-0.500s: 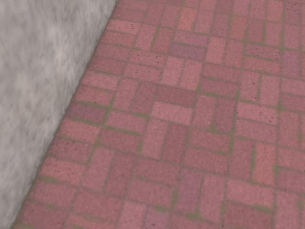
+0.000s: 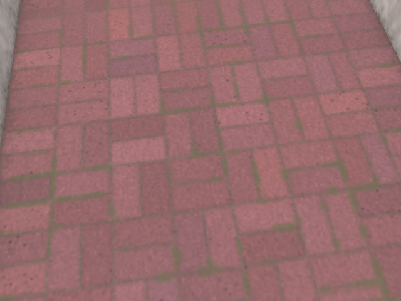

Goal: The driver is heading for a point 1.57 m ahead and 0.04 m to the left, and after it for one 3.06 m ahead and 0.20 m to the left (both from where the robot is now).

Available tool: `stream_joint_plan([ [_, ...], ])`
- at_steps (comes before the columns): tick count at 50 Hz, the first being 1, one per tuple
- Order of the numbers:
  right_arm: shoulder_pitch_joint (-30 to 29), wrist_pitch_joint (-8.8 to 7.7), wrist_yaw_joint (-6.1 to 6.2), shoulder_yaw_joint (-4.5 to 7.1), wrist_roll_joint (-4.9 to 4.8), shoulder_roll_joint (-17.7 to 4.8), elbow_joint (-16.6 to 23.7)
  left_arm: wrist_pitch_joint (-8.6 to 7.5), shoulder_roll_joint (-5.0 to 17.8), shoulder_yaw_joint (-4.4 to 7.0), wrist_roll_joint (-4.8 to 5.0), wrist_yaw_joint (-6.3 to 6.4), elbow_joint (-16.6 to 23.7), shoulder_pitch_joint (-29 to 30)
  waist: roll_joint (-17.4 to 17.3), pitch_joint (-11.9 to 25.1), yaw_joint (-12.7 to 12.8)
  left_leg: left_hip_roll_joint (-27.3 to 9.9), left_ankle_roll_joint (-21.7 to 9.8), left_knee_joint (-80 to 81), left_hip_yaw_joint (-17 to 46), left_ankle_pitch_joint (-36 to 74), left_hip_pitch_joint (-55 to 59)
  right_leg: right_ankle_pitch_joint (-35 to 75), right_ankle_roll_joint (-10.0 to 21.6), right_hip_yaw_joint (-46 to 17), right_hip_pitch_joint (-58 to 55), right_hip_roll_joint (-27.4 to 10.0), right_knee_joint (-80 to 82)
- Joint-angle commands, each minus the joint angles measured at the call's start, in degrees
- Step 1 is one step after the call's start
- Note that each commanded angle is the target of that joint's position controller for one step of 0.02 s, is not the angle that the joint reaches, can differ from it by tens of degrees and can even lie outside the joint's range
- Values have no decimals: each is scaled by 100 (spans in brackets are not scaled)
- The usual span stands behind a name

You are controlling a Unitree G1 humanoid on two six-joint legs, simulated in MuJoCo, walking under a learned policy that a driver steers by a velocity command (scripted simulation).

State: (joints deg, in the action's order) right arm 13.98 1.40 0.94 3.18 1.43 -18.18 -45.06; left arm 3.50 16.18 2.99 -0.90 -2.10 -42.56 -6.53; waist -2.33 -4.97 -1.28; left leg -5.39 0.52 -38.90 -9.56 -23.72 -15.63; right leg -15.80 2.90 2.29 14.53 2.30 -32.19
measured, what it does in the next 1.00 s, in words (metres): steps on the spot: left foot, then right foot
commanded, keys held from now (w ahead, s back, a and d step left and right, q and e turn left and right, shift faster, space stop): e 0.34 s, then q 0.66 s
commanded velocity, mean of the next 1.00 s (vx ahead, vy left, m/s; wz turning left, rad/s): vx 0.00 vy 0.00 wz -0.07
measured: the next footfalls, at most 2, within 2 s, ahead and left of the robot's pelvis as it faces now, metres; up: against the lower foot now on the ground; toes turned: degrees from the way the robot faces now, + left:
left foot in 0.52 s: +0.08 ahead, +0.10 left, +0.00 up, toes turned -16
right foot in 0.92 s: +0.03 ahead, -0.10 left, +0.00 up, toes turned +3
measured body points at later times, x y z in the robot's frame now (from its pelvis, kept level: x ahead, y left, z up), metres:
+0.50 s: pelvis +0.01 +0.00 +0.01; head +0.04 +0.00 +0.46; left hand +0.16 +0.25 -0.11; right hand +0.07 -0.29 -0.10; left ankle +0.04 +0.11 -0.72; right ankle +0.00 -0.08 -0.73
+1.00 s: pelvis +0.00 -0.02 +0.02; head +0.03 -0.05 +0.46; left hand +0.09 +0.27 -0.09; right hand +0.10 -0.31 -0.12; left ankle +0.01 +0.11 -0.68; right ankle -0.01 -0.11 -0.73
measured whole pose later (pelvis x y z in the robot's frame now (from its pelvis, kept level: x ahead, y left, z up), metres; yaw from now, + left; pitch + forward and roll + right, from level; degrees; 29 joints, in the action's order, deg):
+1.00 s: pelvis +0.00 -0.02 +0.02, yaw +2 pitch +0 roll +1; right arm 10.9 3.6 0.4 5.3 1.2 -18.7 -47.9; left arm 1.2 16.5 1.3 -1.6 2.8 -47.0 -11.6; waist -2.6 -3.4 -0.6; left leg 6.3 -0.2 -49.7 8.3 -25.0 -24.8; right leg -14.2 3.5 -0.4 11.4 2.6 -25.5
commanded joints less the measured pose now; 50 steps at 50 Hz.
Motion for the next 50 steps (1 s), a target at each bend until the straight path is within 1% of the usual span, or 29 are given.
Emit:
stream_joint_plan([
  [1, -251, 102, 101, 72, 54, -441, 670, -158, 1679, 469, 41, 133, 174, -1166, 1235, 979, 681, 412, 163, -2439, 956, -1435, -1744, 3331, 1536, -3181, -1346, -2530, 1407],
  [2, -232, 142, 97, 90, -16, -456, 618, -141, 1346, 361, 45, 169, 151, -896, 1002, 593, 398, 305, 143, -2674, 1098, -987, -1835, 3066, 1509, -2633, -1066, -2151, 1358],
  [3, -194, 116, 76, 105, -57, -487, 532, -111, 1055, 277, 48, 204, 210, -450, 849, 282, 197, 220, 129, -2482, 1183, -430, -1782, 2557, 1238, -2175, -760, -1682, 1452],
  [4, -176, 87, 55, 139, -12, -566, 494, -100, 931, 235, 58, 239, 285, -143, 943, 253, 83, 213, 131, -2306, 1179, -73, -1755, 2351, 999, -1960, -772, -1339, 1460],
  [5, -47, 87, 21, 154, 60, -614, 418, -100, 861, 215, 70, 255, 309, -109, 1026, 395, 69, 290, 165, -2384, 1110, 118, -1619, 2765, 962, -1826, -819, -1180, 1399],
  [6, 17, 98, -9, 156, 69, -593, 390, -110, 881, 213, 81, 240, 290, -210, 912, 572, 64, 359, 189, -2462, 1105, 204, -1540, 3035, 959, -1799, -896, -1140, 1342],
  [8, -21, 121, -34, 138, 19, -490, 421, -153, 999, 256, 85, 212, 235, -412, 725, 700, 101, 402, 227, -2364, 1133, 273, -1576, 3066, 968, -1900, -1029, -1145, 1301],
  [12, -312, 171, 11, 122, 8, -425, 535, -173, 1053, 287, 38, 228, 164, -690, 878, 580, 245, 444, 266, -1835, 1213, 238, -1783, 2348, 1004, -2326, -1100, -1116, 1348],
  [17, -591, 129, 57, 99, -30, -394, 660, -167, 1150, 337, -22, 246, 134, -902, 854, 612, 346, 581, 217, -1212, 1325, 62, -1612, 2049, 1077, -2884, -1033, -1127, 1241],
  [20, -437, 100, 75, 57, -83, -325, 567, -182, 946, 248, -67, 263, 112, -777, 879, 785, 312, 587, 111, -791, 1184, 54, -964, 2502, 1003, -2678, -832, -1117, 1134],
  [23, -285, 95, 87, -9, -127, -192, 442, -182, 677, 89, -101, 299, -13, -633, 899, 822, 236, 599, -25, 176, 1067, 126, 72, 2671, 819, -2510, -437, -1057, 1083],
  [25, 10, 51, 99, -107, -94, 59, 214, -179, 468, -63, -31, 361, -166, -573, 684, 730, -5, 561, -131, 2052, 1093, 1306, 1194, 1920, 468, -2314, -39, -881, 1020],
  [26, -141, -16, 137, -111, -17, -114, 208, -221, 370, -112, -70, 362, -239, -818, 290, 661, 192, 140, -190, 2359, 1769, 1660, 1568, 1266, 186, -2151, 228, -709, 913],
  [27, -204, -92, 146, -92, 51, -517, 314, -246, 334, -112, -128, 357, -269, -1172, -585, 738, 403, -927, -381, 2499, 3000, 2635, 1728, -112, -5, -1586, 461, -262, 274],
  [28, -458, -86, 67, -66, -17, -705, 247, -187, 542, -53, -28, 392, -347, -1084, -804, 520, 461, -1245, -1025, 2305, 3190, 3143, 616, -586, -89, -1016, -53, 46, 535],
  [29, -615, -103, -19, -52, -64, -600, 273, -174, 700, -29, -56, 424, -401, -897, -644, 363, 411, -914, -1022, 2289, 3119, 2752, 439, -343, -132, -899, -267, 4, 520],
  [31, -485, -90, -62, 5, -71, -714, 205, -207, 679, -5, -3, 413, -404, -564, -780, 361, 255, -467, -846, 2168, 2985, 2391, 526, -61, -197, -732, -212, 152, 415],
  [33, -303, -73, -36, 78, -105, -824, 147, -219, 613, 7, 19, 393, -415, -562, -846, 420, 196, -442, -941, 2018, 3143, 2734, 722, -379, -278, -534, 75, 224, 75],
  [35, -43, -47, -29, 144, -88, -827, 63, -229, 533, 9, 38, 423, -358, -416, -759, 501, 33, -559, -1180, 1947, 3465, 3109, 1019, -1110, -340, -479, 553, 291, -553],
  [37, 97, -13, 0, 217, -75, -838, -28, -236, 478, 0, 56, 443, -277, -306, -629, 580, -13, -642, -1384, 1944, 3661, 3371, 1188, -1374, -375, -582, 912, 208, -1146],
  [39, -42, 38, 7, 277, -68, -819, -32, -260, 448, -20, 75, 452, -230, -294, -538, 673, 37, -509, -1360, 1918, 3612, 3366, 1158, -1286, -397, -607, 922, 145, -1175],
  [42, -358, 123, -46, 335, -52, -782, 25, -304, 438, -46, 98, 453, -215, -470, -626, 835, 129, -240, -1135, 1845, 3539, 3208, 791, -966, -373, -517, 335, 212, -500],
  [44, -685, 186, -83, 359, -75, -775, 97, -331, 431, -44, 92, 488, -318, -922, -607, 883, 401, 45, -811, 1622, 3443, 2734, 269, -198, -303, -393, -547, 270, 777],
  [45, -721, 184, -81, 335, -104, -666, 151, -350, 622, 7, 35, 537, -359, -1090, -341, 845, 455, 328, -502, 1342, 3281, 1887, -270, 78, -240, -640, -1109, 2, 1548],
  [46, -339, 156, -88, 246, -101, -249, 176, -342, 1159, 104, -75, 591, -300, -1017, 984, 807, 224, 1004, -183, 198, 2468, 245, -1071, -539, 32, -2108, -1535, -1396, 2262],
  [47, -156, 138, -6, 262, -52, -318, 169, -285, 1617, 180, -106, 569, -31, -417, 1482, 609, 114, 1519, -18, -881, 1567, -938, -1562, -221, 692, -3127, -748, -2474, 2320],
  [48, -295, 146, 9, 329, 27, -695, 150, -275, 1316, 121, -159, 521, -47, -484, 1036, 479, 133, 1029, -40, -1812, 1677, -888, -1300, 264, 1020, -3011, -221, -2551, 2173],
  [49, -218, 166, -23, 372, 7, -730, 7, -299, 869, -3, -113, 490, 2, -209, 654, 250, -47, 958, -63, -2238, 1722, -527, -1230, 603, 936, -2356, -37, -2122, 2068],
  [50, -41, 203, -75, 371, 5, -663, -113, -315, 690, -55, -84, 484, 73, 15, 666, 134, -156, 928, -22, -2514, 1621, -204, -1256, 931, 745, -1710, -78, -1689, 1944],
])
Keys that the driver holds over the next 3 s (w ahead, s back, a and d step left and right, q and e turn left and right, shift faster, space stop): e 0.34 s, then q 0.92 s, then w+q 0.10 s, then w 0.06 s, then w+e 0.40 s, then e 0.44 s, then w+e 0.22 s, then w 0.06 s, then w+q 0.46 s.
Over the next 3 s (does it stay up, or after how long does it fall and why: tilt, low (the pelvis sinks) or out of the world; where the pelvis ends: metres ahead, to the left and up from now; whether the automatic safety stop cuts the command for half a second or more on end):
stays up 0.57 0.10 0.08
